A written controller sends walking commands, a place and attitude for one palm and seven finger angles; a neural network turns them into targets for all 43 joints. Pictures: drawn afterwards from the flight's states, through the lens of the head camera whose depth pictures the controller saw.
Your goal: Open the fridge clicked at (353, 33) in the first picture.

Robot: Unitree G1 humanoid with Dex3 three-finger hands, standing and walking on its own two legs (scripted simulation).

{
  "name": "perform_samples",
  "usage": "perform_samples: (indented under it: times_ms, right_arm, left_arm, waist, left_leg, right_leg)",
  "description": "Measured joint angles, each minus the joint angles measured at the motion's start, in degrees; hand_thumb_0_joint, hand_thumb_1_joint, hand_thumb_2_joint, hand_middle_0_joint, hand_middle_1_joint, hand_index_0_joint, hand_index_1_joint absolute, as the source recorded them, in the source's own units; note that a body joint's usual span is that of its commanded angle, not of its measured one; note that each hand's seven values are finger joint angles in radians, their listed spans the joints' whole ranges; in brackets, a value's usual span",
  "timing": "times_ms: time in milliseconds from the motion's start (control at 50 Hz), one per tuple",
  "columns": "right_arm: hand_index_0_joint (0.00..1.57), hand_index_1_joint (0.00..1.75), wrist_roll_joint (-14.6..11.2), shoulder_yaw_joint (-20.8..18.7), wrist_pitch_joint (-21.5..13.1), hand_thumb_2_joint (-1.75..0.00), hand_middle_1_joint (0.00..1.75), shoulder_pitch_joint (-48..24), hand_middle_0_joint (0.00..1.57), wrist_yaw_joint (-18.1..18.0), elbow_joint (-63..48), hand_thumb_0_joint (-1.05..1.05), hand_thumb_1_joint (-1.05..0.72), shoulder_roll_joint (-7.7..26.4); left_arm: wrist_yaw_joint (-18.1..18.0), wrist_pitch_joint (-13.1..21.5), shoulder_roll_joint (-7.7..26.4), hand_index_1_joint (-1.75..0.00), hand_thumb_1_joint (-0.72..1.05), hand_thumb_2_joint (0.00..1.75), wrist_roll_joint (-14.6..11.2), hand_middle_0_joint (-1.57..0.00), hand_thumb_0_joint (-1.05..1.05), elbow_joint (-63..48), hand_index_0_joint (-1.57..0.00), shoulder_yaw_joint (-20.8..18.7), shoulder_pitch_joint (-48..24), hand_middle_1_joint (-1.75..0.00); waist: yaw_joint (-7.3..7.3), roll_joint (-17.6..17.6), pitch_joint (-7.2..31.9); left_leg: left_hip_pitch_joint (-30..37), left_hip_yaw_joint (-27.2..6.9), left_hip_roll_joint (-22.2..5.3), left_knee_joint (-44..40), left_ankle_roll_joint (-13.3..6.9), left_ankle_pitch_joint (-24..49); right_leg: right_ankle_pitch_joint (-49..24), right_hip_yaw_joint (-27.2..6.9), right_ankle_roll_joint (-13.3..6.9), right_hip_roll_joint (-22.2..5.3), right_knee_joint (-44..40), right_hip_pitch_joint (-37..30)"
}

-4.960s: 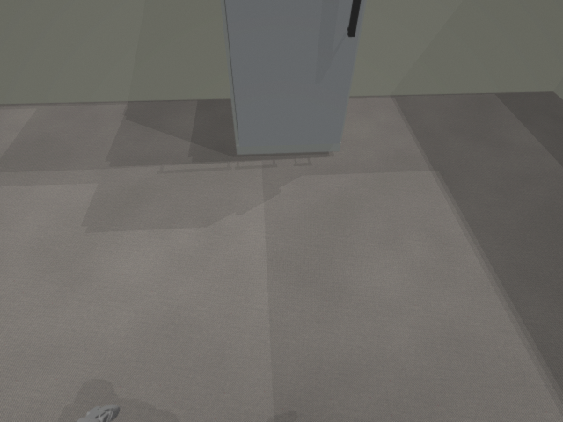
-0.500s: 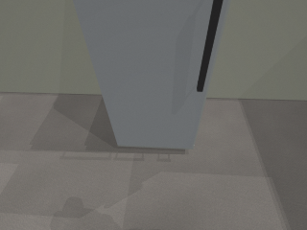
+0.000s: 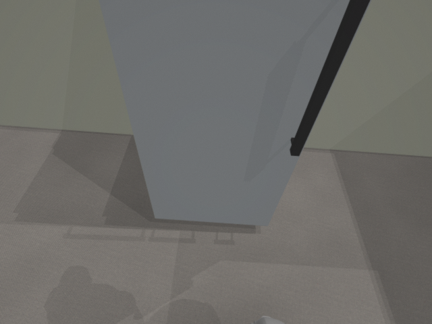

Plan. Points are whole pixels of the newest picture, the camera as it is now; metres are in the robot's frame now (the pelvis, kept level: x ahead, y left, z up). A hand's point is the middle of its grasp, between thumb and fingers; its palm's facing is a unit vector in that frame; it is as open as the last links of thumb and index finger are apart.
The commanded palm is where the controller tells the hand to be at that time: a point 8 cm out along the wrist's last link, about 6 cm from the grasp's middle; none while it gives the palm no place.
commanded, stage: take the last steps up to it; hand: right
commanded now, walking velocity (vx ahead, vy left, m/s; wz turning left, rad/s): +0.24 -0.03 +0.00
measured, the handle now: (320, 83) +0.63 -0.20 +0.13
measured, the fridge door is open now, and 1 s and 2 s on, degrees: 0 0 0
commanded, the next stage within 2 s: come to a stop and stand still in 0.24 s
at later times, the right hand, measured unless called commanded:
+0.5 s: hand (311, 316) +0.19 -0.21 -0.18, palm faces +0.03 +0.98 -0.21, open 7.3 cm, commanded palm none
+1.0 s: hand (323, 307) +0.21 -0.24 -0.19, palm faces +0.04 +0.98 -0.20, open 7.4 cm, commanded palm none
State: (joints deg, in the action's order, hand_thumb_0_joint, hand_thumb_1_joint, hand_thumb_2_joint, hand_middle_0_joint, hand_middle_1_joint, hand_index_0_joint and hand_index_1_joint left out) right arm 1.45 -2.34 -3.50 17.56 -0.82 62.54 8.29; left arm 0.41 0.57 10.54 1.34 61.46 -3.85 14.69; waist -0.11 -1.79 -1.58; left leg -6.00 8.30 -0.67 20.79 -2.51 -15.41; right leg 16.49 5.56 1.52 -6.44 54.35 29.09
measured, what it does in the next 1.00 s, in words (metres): walks ahead: right foot, then left foot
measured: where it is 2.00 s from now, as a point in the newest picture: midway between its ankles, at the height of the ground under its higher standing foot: outside the picture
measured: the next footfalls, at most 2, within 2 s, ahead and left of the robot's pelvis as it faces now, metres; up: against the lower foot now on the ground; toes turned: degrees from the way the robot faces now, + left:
right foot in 0.20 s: +0.20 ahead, -0.13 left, +0.00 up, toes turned -8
left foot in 0.54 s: +0.24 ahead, +0.10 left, +0.00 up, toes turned +7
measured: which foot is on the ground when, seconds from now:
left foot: down 0.00-0.20, up 0.22-0.52, down 0.54-0.90, up 0.92-1.00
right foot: up 0.00-0.18, down 0.20-0.58, up 0.60-0.88, down 0.90-1.00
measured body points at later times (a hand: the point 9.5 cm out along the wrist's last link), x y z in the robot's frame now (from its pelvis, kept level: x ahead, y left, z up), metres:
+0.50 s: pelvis +0.15 -0.03 -0.01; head +0.18 -0.03 +0.44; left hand +0.19 +0.21 -0.16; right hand +0.19 -0.26 -0.16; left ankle +0.19 +0.10 -0.73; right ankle +0.16 -0.13 -0.75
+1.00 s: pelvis +0.13 -0.05 -0.01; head +0.16 -0.07 +0.44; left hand +0.18 +0.19 -0.15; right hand +0.21 -0.29 -0.17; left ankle +0.15 +0.09 -0.71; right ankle +0.12 -0.15 -0.75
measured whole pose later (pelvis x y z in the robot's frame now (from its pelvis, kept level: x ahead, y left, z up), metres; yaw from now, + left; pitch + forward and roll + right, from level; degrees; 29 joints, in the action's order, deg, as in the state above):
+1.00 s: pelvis +0.13 -0.05 -0.01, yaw +1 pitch +0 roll +0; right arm 1.2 -3.5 4.1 8.3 -1.6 57.1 12.0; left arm -1.3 -1.5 8.7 1.4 57.6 -2.2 12.0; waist 0.4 2.7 -3.8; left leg -24.3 0.4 -2.4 47.8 1.3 -24.1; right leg 17.8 4.2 -1.5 -0.8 30.9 13.0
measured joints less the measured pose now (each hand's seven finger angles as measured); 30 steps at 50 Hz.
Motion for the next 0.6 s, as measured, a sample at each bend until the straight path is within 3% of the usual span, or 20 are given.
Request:
perform_samples:
  times_ms: [100,180,200,240,300,340,420,520,540,600]
  right_arm:
    - [0.2,0.3,0.1,0.9,0.1,-0.9,0.3,3.6,0.2,0.2,2.6,0.0,-0.92,-0.9]
    - [0.2,0.3,0.0,0.9,0.7,-0.9,0.3,6.1,0.2,0.1,4.1,0.0,-0.91,-1.1]
    - [0.2,0.3,-0.1,0.9,0.9,-0.9,0.3,6.9,0.2,0.1,4.3,0.0,-0.91,-1.2]
    - [0.2,0.3,-0.5,0.8,1.8,-0.9,0.3,6.4,0.2,0.1,4.7,0.0,-0.91,-1.0]
    - [0.2,0.3,-0.4,0.5,2.9,-0.9,0.3,4.1,0.2,0.2,3.9,0.01,-0.91,-0.5]
    - [0.2,0.3,-0.1,0.2,3.1,-0.9,0.3,2.1,0.2,0.4,2.7,0.01,-0.91,0.0]
    - [0.2,0.3,0.0,-0.1,3.3,-0.9,0.3,-1.5,0.19,0.0,-0.3,0.01,-0.91,0.3]
    - [0.2,0.3,-0.1,0.1,3.7,-0.9,0.3,-5.1,0.19,-1.0,-2.4,0.01,-0.93,2.0]
    - [0.2,0.3,0.0,0.1,3.6,-0.9,0.3,-5.4,0.19,-1.0,-2.8,0.01,-0.93,2.5]
    - [0.2,0.3,0.1,0.4,3.7,-0.9,0.29,-6.6,0.19,-0.9,-3.3,0.01,-0.93,2.2]
  left_arm:
    - [0.7,0.5,0.4,-0.29,0.91,0.9,-0.3,-0.2,0.0,-2.5,-0.2,0.4,-6.1,-0.3]
    - [0.8,1.2,-0.1,-0.29,0.91,0.9,-0.3,-0.2,0.0,-3.8,-0.2,1.1,-9.2,-0.3]
    - [0.7,1.9,-0.1,-0.29,0.91,0.9,-0.1,-0.2,0.0,-4.3,-0.2,1.4,-9.5,-0.3]
    - [0.0,2.9,-0.8,-0.3,0.91,0.9,0.1,-0.2,0.0,-4.9,-0.2,1.6,-10.1,-0.3]
    - [-0.7,2.9,-1.8,-0.3,0.91,0.9,-0.2,-0.2,0.0,-5.0,-0.2,2.2,-8.9,-0.3]
    - [-1.0,2.7,-2.5,-0.3,0.91,0.9,-0.2,-0.2,0.0,-4.3,-0.2,2.4,-7.2,-0.3]
    - [-2.2,2.5,-1.6,-0.3,0.95,0.9,-0.7,-0.21,-0.02,-3.1,-0.21,1.2,-4.3,-0.3]
    - [-2.1,0.6,-1.4,-0.3,0.94,0.9,-0.5,-0.21,-0.02,-0.6,-0.2,1.7,-2.1,-0.3]
    - [-2.1,0.2,-1.6,-0.3,0.93,0.9,-0.6,-0.2,-0.01,-0.3,-0.2,1.7,-1.6,-0.3]
    - [-1.8,-1.5,-1.0,-0.3,0.92,0.9,-0.9,-0.2,-0.01,0.1,-0.2,1.1,-1.5,-0.3]
  waist:
    - [1.77,0.6,-0.9]
    - [3.22,2.1,-1.8]
    - [3.32,2.1,-1.9]
    - [3.27,3.4,-2.9]
    - [3.21,3.9,-3.4]
    - [2.87,4.0,-3.1]
    - [1.86,3.7,-2.0]
    - [0.67,3.6,-2.0]
    - [0.63,3.9,-1.9]
    - [-0.18,1.6,-2.1]
  left_leg:
    - [4.3,0.0,0.4,-1.3,1.0,-2.4]
    - [6.4,-0.3,-0.3,2.2,2.5,-7.1]
    - [5.6,-0.6,-0.5,5.7,2.8,-9.3]
    - [0.1,-2.2,-1.9,20.4,2.4,-13.4]
    - [-10.0,-4.5,-2.3,40.2,2.1,-13.8]
    - [-14.8,-4.6,-3.3,43.3,2.4,-10.7]
    - [-18.9,-4.9,-4.7,35.3,3.6,-6.2]
    - [-14.3,-4.6,-4.2,16.2,4.6,1.0]
    - [-12.8,-4.7,-4.2,13.1,4.1,3.5]
    - [-12.2,-4.0,-2.7,13.4,1.9,0.7]
  right_leg:
    - [-3.3,0.9,-0.3,0.5,-10.6,0.0]
    - [-4.9,1.9,-1.6,2.2,-18.9,-4.7]
    - [-7.0,2.2,-2.6,2.5,-21.6,-6.9]
    - [-4.4,3.2,-4.7,3.2,-18.8,-7.2]
    - [-2.2,4.2,-4.7,3.6,-19.4,-9.7]
    - [-3.0,4.5,-4.4,4.3,-22.7,-12.0]
    - [-4.3,4.7,-4.6,5.5,-28.1,-15.5]
    - [-2.1,4.3,-3.1,5.5,-27.1,-17.4]
    - [-1.1,4.5,-2.7,5.5,-25.8,-17.3]
    - [1.7,3.6,-1.3,3.9,-21.5,-16.1]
